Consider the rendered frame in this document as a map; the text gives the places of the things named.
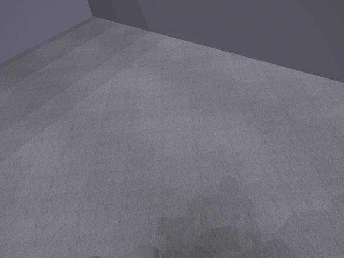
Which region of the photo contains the left robot thigh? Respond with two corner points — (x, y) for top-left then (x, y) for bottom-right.
(128, 245), (163, 258)

